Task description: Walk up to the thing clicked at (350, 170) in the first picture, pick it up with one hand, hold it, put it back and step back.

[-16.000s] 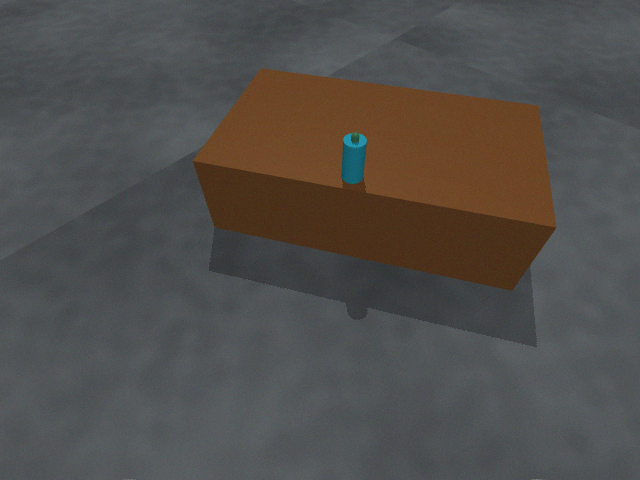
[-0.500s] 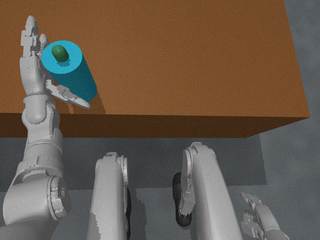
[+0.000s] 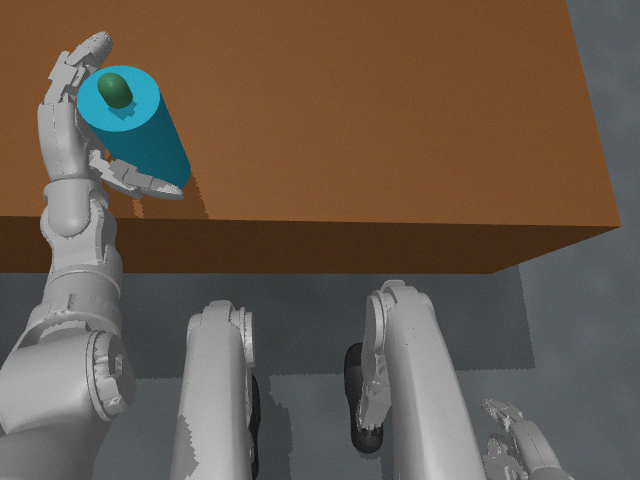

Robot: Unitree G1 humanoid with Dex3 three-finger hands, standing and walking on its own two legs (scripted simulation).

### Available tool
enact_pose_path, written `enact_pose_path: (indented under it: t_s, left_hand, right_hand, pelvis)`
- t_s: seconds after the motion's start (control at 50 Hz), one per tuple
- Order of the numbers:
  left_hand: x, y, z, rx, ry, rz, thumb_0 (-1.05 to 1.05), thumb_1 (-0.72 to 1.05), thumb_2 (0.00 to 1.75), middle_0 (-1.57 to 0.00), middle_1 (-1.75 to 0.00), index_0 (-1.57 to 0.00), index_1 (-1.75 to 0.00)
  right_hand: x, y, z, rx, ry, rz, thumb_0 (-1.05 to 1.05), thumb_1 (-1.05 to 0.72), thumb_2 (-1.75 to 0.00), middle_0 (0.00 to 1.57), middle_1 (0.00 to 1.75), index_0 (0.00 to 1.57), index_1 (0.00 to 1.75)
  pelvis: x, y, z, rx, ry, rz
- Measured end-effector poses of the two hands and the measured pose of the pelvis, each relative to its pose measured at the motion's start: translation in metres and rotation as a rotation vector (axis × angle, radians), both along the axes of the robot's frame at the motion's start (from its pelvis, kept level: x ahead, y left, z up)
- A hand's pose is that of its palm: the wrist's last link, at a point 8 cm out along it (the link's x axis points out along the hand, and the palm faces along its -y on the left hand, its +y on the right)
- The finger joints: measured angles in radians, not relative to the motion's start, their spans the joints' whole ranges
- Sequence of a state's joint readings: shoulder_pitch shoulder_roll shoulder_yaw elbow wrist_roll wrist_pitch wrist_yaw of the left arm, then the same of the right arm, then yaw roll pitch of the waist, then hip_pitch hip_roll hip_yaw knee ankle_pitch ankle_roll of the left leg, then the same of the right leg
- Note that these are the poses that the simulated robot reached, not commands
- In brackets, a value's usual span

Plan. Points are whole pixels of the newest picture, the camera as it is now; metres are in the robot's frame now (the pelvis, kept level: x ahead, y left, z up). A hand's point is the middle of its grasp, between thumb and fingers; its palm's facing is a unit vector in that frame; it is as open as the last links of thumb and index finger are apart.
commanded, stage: close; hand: left
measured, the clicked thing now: (139, 133) +0.49 +0.18 +0.01
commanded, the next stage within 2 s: settle in 0.86 s
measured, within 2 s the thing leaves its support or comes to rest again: leaves its support in 0.64 s
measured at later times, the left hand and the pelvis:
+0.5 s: hand (122, 125) +0.51 +0.20 +0.00, palm faces +0.10 -0.99 -0.02, open 12.8 cm; pelvis -0.01 +0.00 -0.02, yaw +0 degrees
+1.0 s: hand (113, 113) +0.52 +0.21 +0.00, palm faces +0.13 -0.99 -0.01, open 11.5 cm; pelvis -0.01 +0.00 -0.02, yaw -1 degrees
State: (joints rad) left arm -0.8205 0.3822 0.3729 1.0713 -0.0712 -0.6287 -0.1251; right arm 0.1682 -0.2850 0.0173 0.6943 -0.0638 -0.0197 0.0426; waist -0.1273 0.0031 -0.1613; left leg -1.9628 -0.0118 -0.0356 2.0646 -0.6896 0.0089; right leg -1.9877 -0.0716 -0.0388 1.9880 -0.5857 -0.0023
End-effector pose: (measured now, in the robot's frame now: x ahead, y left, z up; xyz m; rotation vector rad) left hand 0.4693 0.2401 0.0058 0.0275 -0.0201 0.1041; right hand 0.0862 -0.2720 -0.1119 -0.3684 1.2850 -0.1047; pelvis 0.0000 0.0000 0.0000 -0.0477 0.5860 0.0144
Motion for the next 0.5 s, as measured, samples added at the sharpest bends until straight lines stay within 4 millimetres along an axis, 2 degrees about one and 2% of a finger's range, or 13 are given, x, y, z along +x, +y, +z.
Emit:
enact_pose_path:
  t_s: [0.2, 0.5]
  left_hand:
    - [0.004, 0.004, -0.003, -0.002, -0.019, -0.009, 0.02, -0.55, 0.30, -0.52, -0.45, -0.53, -0.44]
    - [0.009, 0.011, -0.004, -0.009, -0.018, 0.000, 0.05, -0.51, 0.46, -0.69, -0.63, -0.70, -0.61]
  right_hand:
    - [-0.010, 0.000, -0.005, -0.008, 0.025, 0.000, 0.01, -0.92, -0.90, 0.20, 0.30, 0.20, 0.30]
    - [-0.008, 0.003, -0.014, -0.002, 0.023, 0.019, 0.01, -0.91, -0.89, 0.20, 0.30, 0.20, 0.30]
  pelvis:
    - [-0.003, 0.000, -0.007, -0.002, 0.000, 0.002]
    - [-0.006, 0.001, -0.016, -0.002, -0.005, 0.003]
